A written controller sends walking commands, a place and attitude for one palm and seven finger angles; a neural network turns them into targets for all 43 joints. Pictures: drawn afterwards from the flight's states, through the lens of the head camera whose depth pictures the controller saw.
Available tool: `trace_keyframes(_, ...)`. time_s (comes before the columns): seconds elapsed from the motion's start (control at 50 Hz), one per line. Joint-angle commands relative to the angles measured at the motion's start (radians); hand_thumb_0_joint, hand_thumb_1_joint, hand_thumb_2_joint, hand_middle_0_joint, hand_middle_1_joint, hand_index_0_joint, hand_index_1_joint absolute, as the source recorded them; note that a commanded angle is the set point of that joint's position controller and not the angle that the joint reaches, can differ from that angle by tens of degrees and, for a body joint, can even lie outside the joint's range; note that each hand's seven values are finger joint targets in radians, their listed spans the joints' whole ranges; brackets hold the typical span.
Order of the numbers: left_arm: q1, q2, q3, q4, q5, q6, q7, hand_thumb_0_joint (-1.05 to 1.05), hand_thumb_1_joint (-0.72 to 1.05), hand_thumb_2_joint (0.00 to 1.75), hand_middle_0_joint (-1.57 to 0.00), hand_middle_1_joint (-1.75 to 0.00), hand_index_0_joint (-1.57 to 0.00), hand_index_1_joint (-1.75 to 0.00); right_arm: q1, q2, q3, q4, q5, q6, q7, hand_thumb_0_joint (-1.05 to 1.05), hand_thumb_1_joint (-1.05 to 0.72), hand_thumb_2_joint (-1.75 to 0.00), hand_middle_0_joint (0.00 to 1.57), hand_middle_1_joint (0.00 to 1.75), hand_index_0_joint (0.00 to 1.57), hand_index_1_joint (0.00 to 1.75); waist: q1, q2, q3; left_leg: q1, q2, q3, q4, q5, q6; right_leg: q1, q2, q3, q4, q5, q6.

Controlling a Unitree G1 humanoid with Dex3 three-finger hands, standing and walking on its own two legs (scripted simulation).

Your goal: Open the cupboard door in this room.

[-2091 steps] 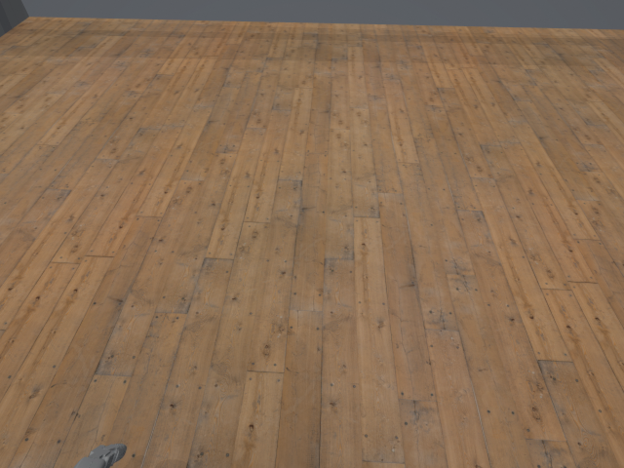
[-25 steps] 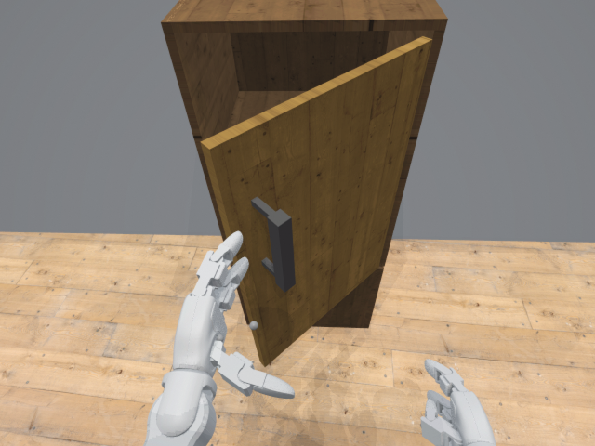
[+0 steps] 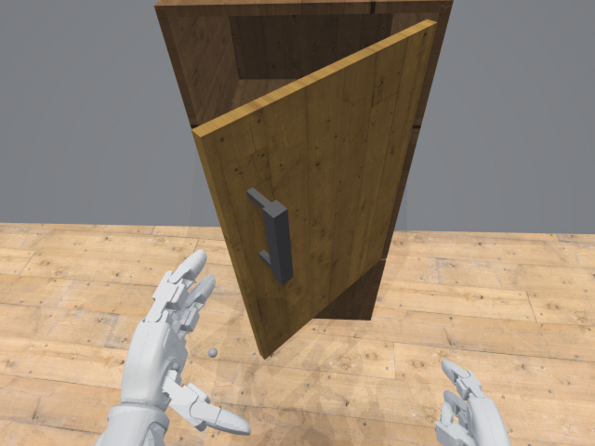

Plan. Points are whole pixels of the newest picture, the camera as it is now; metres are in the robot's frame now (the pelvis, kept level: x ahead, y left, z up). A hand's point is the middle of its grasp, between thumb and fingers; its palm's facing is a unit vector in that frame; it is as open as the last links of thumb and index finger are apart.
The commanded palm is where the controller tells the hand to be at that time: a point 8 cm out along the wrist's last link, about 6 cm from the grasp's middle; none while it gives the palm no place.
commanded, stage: draw the hand back to the body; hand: left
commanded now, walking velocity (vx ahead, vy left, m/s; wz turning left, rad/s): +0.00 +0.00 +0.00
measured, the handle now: (269, 237) +0.36 +0.06 +0.10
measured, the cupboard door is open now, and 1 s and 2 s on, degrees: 45 45 45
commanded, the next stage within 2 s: step back with the hand held close in 1.54 s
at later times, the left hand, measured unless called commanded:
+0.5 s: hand (133, 339) +0.20 +0.18 +0.14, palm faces +0.04 -0.99 -0.11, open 16.0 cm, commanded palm +0.17 +0.23 +0.15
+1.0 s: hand (31, 302) +0.21 +0.26 +0.18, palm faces +0.37 -0.85 -0.38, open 11.0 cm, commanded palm +0.16 +0.31 +0.20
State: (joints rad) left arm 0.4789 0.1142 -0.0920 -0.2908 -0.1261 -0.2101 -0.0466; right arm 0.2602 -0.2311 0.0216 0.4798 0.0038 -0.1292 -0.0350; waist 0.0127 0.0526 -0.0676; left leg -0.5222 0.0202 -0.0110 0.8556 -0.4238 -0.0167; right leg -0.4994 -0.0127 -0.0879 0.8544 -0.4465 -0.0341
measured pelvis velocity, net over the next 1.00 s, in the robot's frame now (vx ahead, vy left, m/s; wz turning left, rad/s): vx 0.01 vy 0.03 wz -0.03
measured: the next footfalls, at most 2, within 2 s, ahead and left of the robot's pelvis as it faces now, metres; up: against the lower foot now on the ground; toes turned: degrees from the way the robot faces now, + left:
none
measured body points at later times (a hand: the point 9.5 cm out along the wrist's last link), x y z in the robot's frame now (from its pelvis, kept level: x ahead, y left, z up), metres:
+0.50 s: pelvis +0.00 +0.02 +0.01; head -0.01 +0.00 +0.46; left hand +0.19 +0.23 +0.15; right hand +0.20 -0.20 -0.05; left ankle +0.01 +0.13 -0.70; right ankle +0.00 -0.09 -0.70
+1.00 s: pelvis +0.01 +0.03 +0.04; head +0.00 +0.01 +0.49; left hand +0.19 +0.31 +0.20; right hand +0.19 -0.18 -0.04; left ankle +0.01 +0.13 -0.70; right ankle +0.00 -0.09 -0.70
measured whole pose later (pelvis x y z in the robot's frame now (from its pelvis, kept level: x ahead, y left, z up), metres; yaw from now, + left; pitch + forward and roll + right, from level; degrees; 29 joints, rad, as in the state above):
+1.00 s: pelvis +0.01 +0.03 +0.04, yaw -1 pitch -4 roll +0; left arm 0.48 0.31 0.24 -0.41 -0.04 -0.07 0.13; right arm 0.21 -0.21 0.05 0.63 -0.01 -0.13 -0.08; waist 0.06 0.06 0.02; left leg -0.12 -0.01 0.03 0.46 -0.27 0.02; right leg -0.10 -0.02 -0.05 0.43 -0.26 0.01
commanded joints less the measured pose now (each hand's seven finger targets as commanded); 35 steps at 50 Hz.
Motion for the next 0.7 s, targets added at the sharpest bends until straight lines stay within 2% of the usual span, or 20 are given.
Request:
trace_keyframes(0.0, -0.111, 0.094, 0.08, -0.267, -0.01, -0.088, 0.009, 0.0, -0.5, 0.3, -0.15, -0.3, -0.15, -0.3, -0.09, -0.077, -0.029, -0.169, 0.008, -0.071, -0.017, 0.0, -0.9, -0.9, 0.2, 0.3, 0.2, 0.3, -0.002, -0.079, -0.155, 0.051, -0.046, -0.002, -0.092, 0.163, 0.038, 0.083, 0.002, 0.096, -0.178, 0.221, 0.028)
trace_keyframes(0.02, -0.108, 0.105, 0.099, -0.275, -0.012, -0.081, 0.011, 0.0, -0.5, 0.3, -0.15, -0.3, -0.15, -0.3, -0.088, -0.075, -0.028, -0.168, 0.01, -0.072, -0.019, 0.0, -0.9, -0.9, 0.2, 0.3, 0.2, 0.3, 0.006, -0.073, -0.171, 0.055, -0.046, 0.001, -0.098, 0.166, 0.038, 0.098, 0.002, 0.097, -0.181, 0.225, 0.028)
trace_keyframes(0.04, -0.114, 0.117, 0.112, -0.272, -0.013, -0.072, 0.011, 0.0, -0.5, 0.3, -0.15, -0.3, -0.15, -0.3, -0.091, -0.075, -0.026, -0.165, 0.011, -0.072, -0.021, 0.0, -0.9, -0.9, 0.2, 0.3, 0.2, 0.3, 0.006, -0.067, -0.163, 0.061, -0.045, 0.0, -0.104, 0.169, 0.038, 0.1, 0.003, 0.094, -0.184, 0.229, 0.027)
trace_keyframes(0.06, -0.083, 0.131, 0.135, -0.254, -0.017, -0.057, 0.01, 0.0, -0.5, 0.3, -0.15, -0.3, -0.15, -0.3, -0.092, -0.077, -0.025, -0.164, 0.013, -0.07, -0.022, 0.0, -0.9, -0.9, 0.2, 0.3, 0.2, 0.3, 0.018, -0.079, -0.157, 0.056, -0.043, -0.002, -0.112, 0.173, 0.037, 0.117, 0.004, 0.094, -0.189, 0.227, 0.024)
trace_keyframes(0.08, -0.081, 0.11, 0.116, -0.264, -0.021, -0.044, 0.005, 0.0, -0.5, 0.3, -0.15, -0.3, -0.15, -0.3, -0.099, -0.074, -0.021, -0.171, 0.017, -0.07, -0.022, 0.0, -0.9, -0.9, 0.2, 0.3, 0.2, 0.3, 0.013, -0.062, -0.142, 0.063, -0.043, 0.002, -0.121, 0.172, 0.038, 0.11, 0.005, 0.086, -0.191, 0.232, 0.025)
trace_keyframes(0.14, -0.054, 0.103, 0.127, -0.27, -0.052, 0.002, -0.018, 0.0, -0.5, 0.3, -0.15, -0.3, -0.15, -0.3, -0.109, -0.077, -0.015, -0.173, 0.023, -0.076, -0.025, 0.0, -0.9, -0.9, 0.2, 0.3, 0.2, 0.3, 0.018, -0.079, -0.12, 0.079, -0.04, -0.001, -0.143, 0.178, 0.038, 0.125, 0.009, 0.072, -0.206, 0.255, 0.029)
trace_keyframes(0.16, -0.029, 0.119, 0.146, -0.255, -0.06, 0.02, -0.027, 0.0, -0.5, 0.3, -0.15, -0.3, -0.15, -0.3, -0.116, -0.081, -0.015, -0.174, 0.026, -0.077, -0.028, 0.0, -0.9, -0.9, 0.2, 0.3, 0.2, 0.3, 0.024, -0.087, -0.111, 0.077, -0.039, -0.001, -0.145, 0.18, 0.039, 0.133, 0.009, 0.073, -0.215, 0.251, 0.029)
trace_keyframes(0.18, -0.045, 0.119, 0.146, -0.269, -0.069, 0.033, -0.037, 0.0, -0.5, 0.3, -0.15, -0.3, -0.15, -0.3, -0.115, -0.082, -0.011, -0.172, 0.027, -0.079, -0.03, 0.0, -0.9, -0.9, 0.2, 0.3, 0.2, 0.3, 0.016, -0.09, -0.094, 0.078, -0.04, -0.001, -0.149, 0.178, 0.04, 0.129, 0.007, 0.074, -0.223, 0.257, 0.033)
trace_keyframes(0.22, -0.055, 0.132, 0.166, -0.296, -0.081, 0.055, -0.054, 0.0, -0.5, 0.3, -0.15, -0.3, -0.15, -0.3, -0.115, -0.086, -0.009, -0.171, 0.027, -0.083, -0.035, 0.0, -0.9, -0.9, 0.2, 0.3, 0.2, 0.3, 0.017, -0.083, -0.089, 0.093, -0.04, -0.002, -0.157, 0.182, 0.039, 0.132, 0.01, 0.071, -0.231, 0.259, 0.033)
trace_keyframes(0.24, -0.058, 0.149, 0.183, -0.296, -0.086, 0.062, -0.059, 0.0, -0.5, 0.3, -0.15, -0.3, -0.15, -0.3, -0.112, -0.088, -0.009, -0.167, 0.028, -0.086, -0.037, 0.0, -0.9, -0.9, 0.2, 0.3, 0.2, 0.3, 0.015, -0.096, -0.076, 0.095, -0.038, -0.005, -0.16, 0.181, 0.039, 0.127, 0.011, 0.069, -0.236, 0.254, 0.033)
trace_keyframes(0.28, -0.073, 0.164, 0.201, -0.321, -0.09, 0.063, -0.065, 0.0, -0.5, 0.3, -0.15, -0.3, -0.15, -0.3, -0.117, -0.089, -0.007, -0.167, 0.029, -0.093, -0.039, 0.0, -0.9, -0.9, 0.2, 0.3, 0.2, 0.3, 0.019, -0.066, -0.068, 0.11, -0.038, -0.007, -0.17, 0.186, 0.039, 0.128, 0.014, 0.062, -0.239, 0.242, 0.029)
trace_keyframes(0.34, -0.078, 0.164, 0.21, -0.362, -0.1, 0.059, -0.075, 0.0, -0.5, 0.3, -0.15, -0.3, -0.15, -0.3, -0.106, -0.09, -0.007, -0.162, 0.031, -0.108, -0.042, 0.0, -0.9, -0.9, 0.2, 0.3, 0.2, 0.3, 0.02, -0.026, -0.09, 0.152, -0.037, -0.013, -0.184, 0.211, 0.036, 0.128, 0.023, 0.036, -0.226, 0.269, 0.024)
trace_keyframes(0.44, -0.071, 0.189, 0.246, -0.376, -0.117, 0.073, -0.097, 0.0, -0.32, 0.37, -0.16, -0.3, -0.16, -0.3, -0.105, -0.093, -0.005, -0.147, 0.034, -0.123, -0.044, 0.0, -0.9, -0.9, 0.2, 0.3, 0.2, 0.3, 0.024, -0.008, -0.089, 0.178, -0.033, -0.025, -0.207, 0.233, 0.032, 0.144, 0.028, 0.018, -0.228, 0.289, 0.02)
trace_keyframes(0.46, -0.067, 0.341, 0.28, -0.408, 0.021, 0.075, 0.02, 0.0, -0.29, 0.39, -0.16, -0.3, -0.16, -0.3, -0.11, -0.088, -0.007, -0.134, 0.019, -0.109, -0.065, 0.0, -0.9, -0.9, 0.2, 0.3, 0.2, 0.3, 0.051, -0.036, -0.071, 0.187, -0.026, -0.014, -0.248, 0.229, 0.037, 0.191, 0.006, 0.065, -0.301, 0.263, 0.009)
trace_keyframes(0.48, -0.047, 0.25, 0.234, -0.406, 0.035, 0.083, 0.067, 0.0, -0.26, 0.4, -0.16, -0.3, -0.16, -0.3, -0.12, -0.071, 0.003, -0.136, 0.007, -0.105, -0.071, 0.0, -0.9, -0.9, 0.2, 0.3, 0.2, 0.3, 0.03, -0.044, -0.025, 0.203, -0.03, -0.009, -0.262, 0.223, 0.039, 0.181, 0.0, 0.06, -0.326, 0.251, 0.014)
trace_keyframes(0.5, -0.012, 0.232, 0.229, -0.365, 0.042, 0.094, 0.088, 0.0, -0.22, 0.42, -0.16, -0.3, -0.16, -0.3, -0.111, -0.071, 0.002, -0.127, 0.006, -0.099, -0.073, 0.0, -0.9, -0.9, 0.2, 0.3, 0.2, 0.3, 0.027, -0.073, -0.006, 0.206, -0.025, -0.012, -0.267, 0.225, 0.037, 0.176, 0.0, 0.053, -0.329, 0.249, 0.017)
trace_keyframes(0.52, -0.014, 0.221, 0.22, -0.366, 0.054, 0.098, 0.103, 0.0, -0.18, 0.43, -0.16, -0.3, -0.16, -0.3, -0.116, -0.074, 0.005, -0.119, 0.004, -0.091, -0.07, 0.0, -0.9, -0.9, 0.2, 0.3, 0.2, 0.3, 0.027, -0.048, 0.004, 0.221, -0.022, -0.012, -0.283, 0.243, 0.038, 0.193, 0.0, 0.048, -0.334, 0.265, 0.017)
trace_keyframes(0.56, -0.028, 0.258, 0.256, -0.355, 0.069, 0.098, 0.13, 0.0, -0.12, 0.47, -0.16, -0.3, -0.16, -0.3, -0.132, -0.078, 0.004, -0.1, 0.002, -0.079, -0.072, 0.0, -0.9, -0.9, 0.2, 0.3, 0.2, 0.3, 0.03, -0.031, 0.012, 0.25, -0.019, -0.007, -0.31, 0.254, 0.036, 0.225, 0.002, 0.046, -0.364, 0.266, 0.016)
trace_keyframes(0.6, -0.033, 0.264, 0.264, -0.379, 0.082, 0.091, 0.147, 0.0, -0.05, 0.5, -0.17, -0.3, -0.17, -0.3, -0.142, -0.075, 0.007, -0.095, -0.002, -0.074, -0.07, 0.0, -0.9, -0.9, 0.2, 0.3, 0.2, 0.3, 0.031, 0.015, -0.002, 0.283, -0.016, -0.01, -0.343, 0.273, 0.034, 0.254, 0.0, 0.041, -0.37, 0.275, 0.015)
trace_keyframes(0.68, -0.055, 0.283, 0.288, -0.384, 0.093, 0.081, 0.17, 0.0, 0.09, 0.55, -0.17, -0.3, -0.17, -0.3, -0.163, -0.079, 0.006, -0.076, -0.008, -0.075, -0.071, 0.0, -0.9, -0.9, 0.2, 0.3, 0.2, 0.3, 0.034, 0.015, -0.002, 0.332, -0.007, -0.017, -0.399, 0.286, 0.031, 0.299, 0.004, 0.037, -0.405, 0.271, 0.014)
